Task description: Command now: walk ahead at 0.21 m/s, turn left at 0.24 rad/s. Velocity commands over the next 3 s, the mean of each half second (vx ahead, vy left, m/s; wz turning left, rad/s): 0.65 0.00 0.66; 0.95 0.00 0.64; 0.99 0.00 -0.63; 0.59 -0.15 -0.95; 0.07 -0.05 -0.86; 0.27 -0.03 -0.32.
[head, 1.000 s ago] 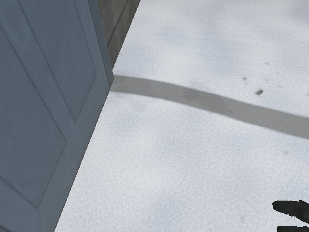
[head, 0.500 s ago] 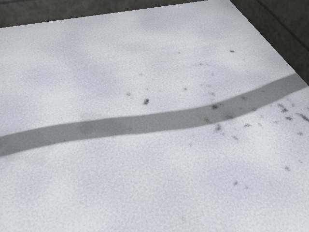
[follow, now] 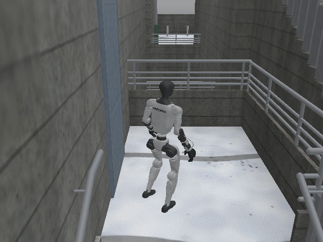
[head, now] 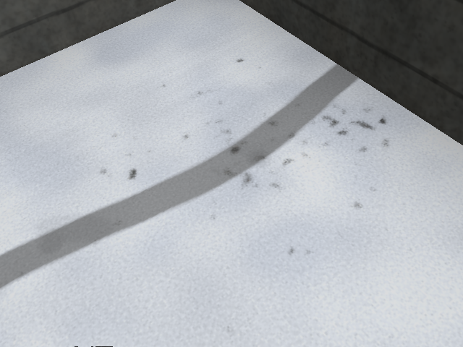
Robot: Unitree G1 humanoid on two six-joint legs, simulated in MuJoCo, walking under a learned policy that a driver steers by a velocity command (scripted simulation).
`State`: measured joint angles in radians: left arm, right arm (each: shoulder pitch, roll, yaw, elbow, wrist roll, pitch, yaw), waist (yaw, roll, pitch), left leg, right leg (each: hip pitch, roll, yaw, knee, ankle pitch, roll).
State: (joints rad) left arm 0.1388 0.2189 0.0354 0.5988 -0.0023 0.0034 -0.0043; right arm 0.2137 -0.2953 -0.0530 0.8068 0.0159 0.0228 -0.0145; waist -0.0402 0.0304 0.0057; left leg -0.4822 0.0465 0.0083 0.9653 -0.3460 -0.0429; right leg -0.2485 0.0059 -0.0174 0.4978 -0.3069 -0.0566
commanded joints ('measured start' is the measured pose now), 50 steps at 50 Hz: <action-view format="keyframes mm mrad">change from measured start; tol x64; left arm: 1 123 232 74 0 -6 -30 6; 44 -363 107 29 -178 -11 -155 -36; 50 457 299 91 25 -16 -126 -20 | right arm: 1 -68 -99 -8 -76 24 -12 16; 50 160 16 6 -87 -69 -94 3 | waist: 1 101 -197 -59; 50 200 -286 -392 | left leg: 1 -125 27 -32 -40 16 33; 17 -514 116 -10 13 381 90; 24 379 -117 190 -111 107 258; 28 764 202 -896 -743 -495 441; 48 541 86 -215 -267 1394 201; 50 -70 -140 -162 553 157 104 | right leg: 1 182 -317 270 -274 -107 -187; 18 366 -297 -208 -443 186 -43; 24 267 -277 -270 186 1346 1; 26 -333 28 -164 1066 -240 118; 46 -241 79 -62 12 360 35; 50 763 -226 537 87 -33 -248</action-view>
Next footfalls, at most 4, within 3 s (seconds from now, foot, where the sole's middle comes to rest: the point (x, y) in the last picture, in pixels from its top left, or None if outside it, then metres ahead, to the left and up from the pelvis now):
0.50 left None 0.35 0.27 -0.78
0.98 right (113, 252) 0.79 0.44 -0.78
1.38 left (0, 216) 0.97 0.86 -0.78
1.82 right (64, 119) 1.44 0.73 -0.78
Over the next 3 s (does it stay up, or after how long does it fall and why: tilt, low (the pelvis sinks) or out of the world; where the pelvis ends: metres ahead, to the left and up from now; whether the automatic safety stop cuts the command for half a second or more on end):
stays up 1.49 0.72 0.01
